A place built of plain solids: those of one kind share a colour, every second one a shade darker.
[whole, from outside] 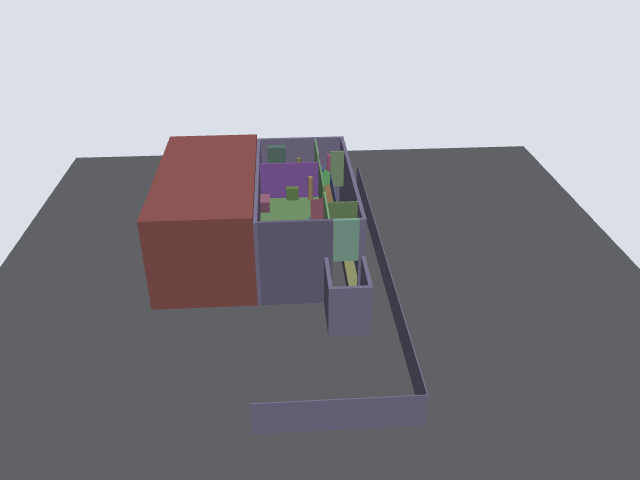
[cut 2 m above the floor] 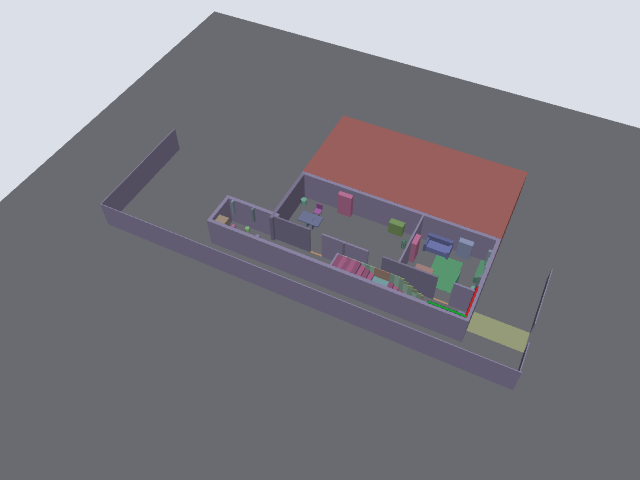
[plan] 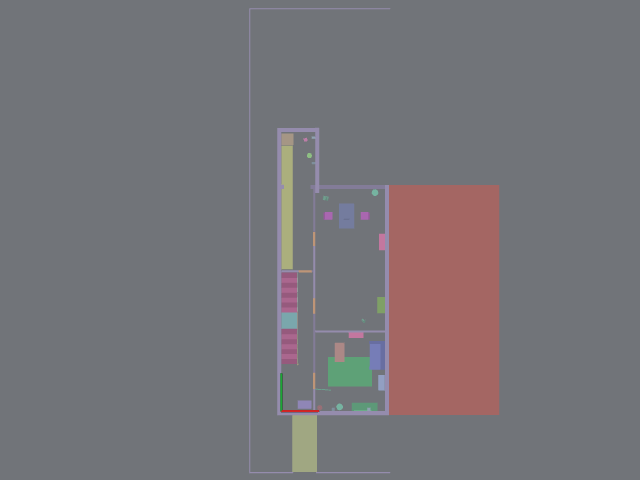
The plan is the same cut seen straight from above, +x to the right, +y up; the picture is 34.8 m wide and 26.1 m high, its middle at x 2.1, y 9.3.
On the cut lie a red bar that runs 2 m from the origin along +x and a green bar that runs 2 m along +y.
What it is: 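A semi-detached two-storey house, 5.6 m wide inside and 12.1 m deep with a one-storey outshot of 3.1 m behind the kitchen; a hall 1.73 m wide with a straight stair of 16 risers of 182 mm on goings of 269 mm and a flat half landing; a front room and a back room; upstairs three bedrooms and a bathroom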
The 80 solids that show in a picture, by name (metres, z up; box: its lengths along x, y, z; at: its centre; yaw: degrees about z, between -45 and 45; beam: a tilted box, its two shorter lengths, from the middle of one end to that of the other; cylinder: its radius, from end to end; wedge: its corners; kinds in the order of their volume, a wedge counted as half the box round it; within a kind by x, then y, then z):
{
 "neighbour_house_1": {"box": [6.0, 12.52, 5.69], "at": [8.86, 6.04, 2.8]},
 "wall_1": {"box": [0.06, 25.28, 1.85], "at": [-1.72, 9.26, 0.88]},
 "wall_2": {"box": [2.4, 0.06, 1.05], "at": [-0.55, -3.35, 0.47]},
 "wall_3": {"box": [0.22, 12.52, 5.39], "at": [-0.11, 6.04, 2.65]},
 "wall_4": {"box": [0.22, 3.55, 3.12], "at": [-0.11, 13.62, 1.51]},
 "wall_5": {"box": [0.37, 0.22, 5.39], "at": [-0.04, 12.19, 2.65]},
 "wall_6": {"box": [2.29, 0.22, 3.12], "at": [0.92, 15.29, 1.51]},
 "wall_7": {"box": [0.11, 1.2, 2.82], "at": [1.78, 0.6, 1.36]},
 "wall_8": {"box": [0.11, 3.2, 2.82], "at": [1.78, 3.69, 1.36]},
 "wall_9": {"box": [0.11, 2.85, 2.82], "at": [1.78, 7.55, 1.36]},
 "wall_10": {"box": [0.11, 2.33, 2.82], "at": [1.78, 10.91, 1.36]},
 "wall_11": {"box": [0.22, 3.55, 3.12], "at": [1.95, 13.62, 1.51]},
 "wall_12": {"box": [7.67, 0.06, 1.85], "at": [2.08, 21.87, 0.88]},
 "wall_13": {"box": [6.08, 0.22, 5.39], "at": [2.82, -0.11, 2.65]},
 "wall_14": {"box": [4.28, 0.22, 5.39], "at": [3.72, 12.19, 2.65]},
 "wall_15": {"box": [3.79, 0.11, 2.82], "at": [3.73, 4.33, 1.36]},
 "wall_16": {"box": [4.03, 0.06, 1.05], "at": [3.9, -3.35, 0.47]},
 "wall_17": {"box": [0.22, 12.52, 5.39], "at": [5.74, 6.04, 2.65]},
 "upper_floor_rooms_1": {"box": [3.91, 12.09, 0.14], "at": [3.68, 6.04, 2.84]},
 "tread_1": {"box": [0.87, 0.3, 0.2], "at": [0.44, 2.71, 0.08]},
 "tread_2": {"box": [0.87, 0.3, 0.38], "at": [0.44, 2.98, 0.17]},
 "tread_3": {"box": [0.87, 0.3, 0.57], "at": [0.44, 3.25, 0.26]},
 "tread_4": {"box": [0.87, 0.3, 0.75], "at": [0.44, 3.52, 0.35]},
 "tread_5": {"box": [0.87, 0.3, 0.93], "at": [0.44, 3.78, 0.44]},
 "tread_6": {"box": [0.87, 0.3, 1.11], "at": [0.44, 4.05, 0.54]},
 "tread_7": {"box": [0.87, 0.3, 1.29], "at": [0.44, 4.32, 0.63]},
 "tread_8": {"box": [0.87, 0.3, 1.47], "at": [0.44, 5.51, 0.72]},
 "tread_9": {"box": [0.87, 0.3, 1.66], "at": [0.44, 5.78, 0.81]},
 "tread_10": {"box": [0.87, 0.3, 1.84], "at": [0.44, 6.05, 0.9]},
 "tread_11": {"box": [0.87, 0.3, 2.02], "at": [0.44, 6.31, 0.99]},
 "tread_12": {"box": [0.87, 0.3, 2.2], "at": [0.44, 6.58, 1.08]},
 "tread_13": {"box": [0.87, 0.3, 2.38], "at": [0.44, 6.85, 1.17]},
 "tread_14": {"box": [0.87, 0.3, 2.57], "at": [0.44, 7.12, 1.26]},
 "tread_15": {"box": [0.87, 0.3, 2.75], "at": [0.44, 7.39, 1.35]},
 "landing_wall_1": {"box": [0.11, 3.05, 2.58], "at": [1.78, 1.52, 4.06]},
 "landing_wall_2": {"box": [0.11, 4.11, 2.58], "at": [1.78, 5.89, 4.06]},
 "landing_wall_3": {"box": [0.11, 3.33, 2.58], "at": [1.78, 10.41, 4.06]},
 "ground_1": {"box": [1.36, 3.1, 0.5], "at": [1.27, -1.77, -0.25]},
 "wardrobe_bed_1": {"box": [1.28, 0.6, 2.05], "at": [4.52, 0.3, 3.88]},
 "shelf_1": {"box": [0.7, 0.3, 1.24], "at": [0.6, 0.15, 3.48]},
 "shelf_2": {"box": [0.8, 0.3, 1.69], "at": [4.07, 4.12, 0.8]},
 "shelf_3": {"box": [0.32, 0.9, 1.7], "at": [5.47, 9.19, 0.8]},
 "bedrooms_wall_1": {"box": [3.79, 0.11, 2.58], "at": [3.73, 4.33, 4.06]},
 "half_landing_1": {"box": [0.87, 0.92, 1.29], "at": [0.44, 4.93, 0.63]},
 "back_wall_over_outshot_1": {"box": [1.43, 0.22, 2.58], "at": [0.86, 12.19, 4.06]},
 "sofa_1": {"box": [0.65, 1.24, 0.37], "at": [5.13, 3.02, 0.24]},
 "sofa_2": {"box": [0.86, 0.16, 0.65], "at": [5.2, 2.32, 0.28]},
 "sofa_3": {"box": [0.86, 0.16, 0.65], "at": [5.2, 3.72, 0.28]},
 "sofa_4": {"box": [0.24, 1.56, 0.83], "at": [5.51, 3.02, 0.36]},
 "fridge_freezer_1": {"box": [0.65, 0.65, 1.85], "at": [0.33, 14.77, 0.88]},
 "dresser_1": {"box": [0.8, 0.42, 0.87], "at": [3.57, 4.6, 3.29]},
 "dresser_2": {"box": [0.42, 0.9, 0.92], "at": [5.42, 5.76, 0.41]},
 "upper_floor_box_1": {"box": [1.73, 2.58, 0.14], "at": [0.86, 1.28, 2.84]},
 "upper_floor_landing_1": {"box": [0.86, 4.97, 0.14], "at": [1.3, 5.06, 2.84]},
 "bath_wall_1": {"box": [1.73, 0.11, 2.58], "at": [0.86, 10.12, 4.06]},
 "slotfit_storage_1": {"box": [0.36, 0.84, 1.34], "at": [5.44, 1.54, 0.62]},
 "tv_board_1": {"box": [1.4, 0.46, 0.55], "at": [4.53, 0.23, 0.23]},
 "well_guard_1": {"box": [0.06, 4.95, 1.13], "at": [0.9, 5.07, 3.29]},
 "box_wall_1": {"box": [0.91, 0.11, 2.58], "at": [0.46, 2.54, 4.06]},
 "laid_rug_front_room_1": {"box": [2.4, 1.6, 0.06], "at": [3.73, 2.14, -0.02]},
 "worktop_1": {"box": [0.62, 6.72, 0.04], "at": [0.31, 11.06, 0.88]},
 "curtains_curtains_1": {"box": [0.19, 0.12, 1.34], "at": [1.75, 13.48, 1.56]},
 "curtains_curtains_2": {"box": [0.19, 0.12, 1.34], "at": [1.75, 14.86, 1.56]},
 "curtains_curtains_3": {"box": [0.17, 0.19, 1.49], "at": [2.83, 0.09, 1.49]},
 "curtains_curtains_4": {"box": [0.17, 0.19, 1.49], "at": [4.76, 0.09, 1.49]},
 "slotfit_corner_1": {"cylinder": 0.17, "from": [2.39, 4.63, 2.86], "to": [2.39, 4.63, 4.45]},
 "stair_guard_landing_1": {"box": [0.04, 1.0, 2.3], "at": [0.89, 4.93, 1.1]},
 "stair_guard_1": {"box": [0.04, 0.27, 1.68], "at": [0.89, 3.53, 0.79]},
 "stair_guard_2": {"box": [0.04, 0.27, 1.86], "at": [0.89, 3.8, 0.88]},
 "stair_guard_3": {"box": [0.04, 0.27, 2.04], "at": [0.89, 4.07, 0.97]},
 "stair_guard_4": {"box": [0.04, 0.27, 2.22], "at": [0.89, 4.34, 1.06]},
 "meeting_table_1": {"box": [0.82, 1.36, 0.07], "at": [3.55, 10.61, 0.7]},
 "desk_1": {"box": [0.6, 1.2, 0.07], "at": [5.33, 5.83, 3.6]},
 "desk_2": {"box": [0.58, 0.025, 0.76], "at": [5.33, 6.41, 3.24]},
 "door_leaf_bedroom_rear_1": {"box": [0.77, 0.04, 2.05], "at": [2.22, 8.78, 3.88], "yaw": 5.5},
 "coffee_table_1": {"box": [0.54, 1.05, 0.07], "at": [3.17, 3.19, 0.36]},
 "plant_pot_1": {"cylinder": 0.18, "from": [5.09, 11.88, 0.0], "to": [5.09, 11.88, 0.38]},
 "laid_doormat_1": {"box": [0.75, 0.45, 0.06], "at": [1.27, 0.35, -0.02]},
 "side_chair_1": {"box": [0.42, 0.42, 0.04], "at": [2.57, 10.61, 0.43]},
 "side_chair_2": {"box": [0.42, 0.42, 0.04], "at": [4.53, 10.61, 0.43]}
}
